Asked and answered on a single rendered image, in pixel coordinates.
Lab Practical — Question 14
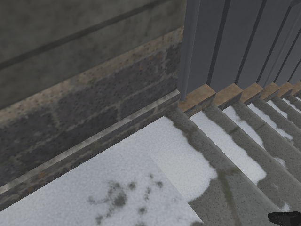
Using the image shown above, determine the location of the right robot hand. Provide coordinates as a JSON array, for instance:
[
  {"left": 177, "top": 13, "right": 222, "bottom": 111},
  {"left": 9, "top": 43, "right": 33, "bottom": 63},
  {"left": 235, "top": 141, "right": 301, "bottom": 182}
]
[{"left": 268, "top": 211, "right": 301, "bottom": 226}]

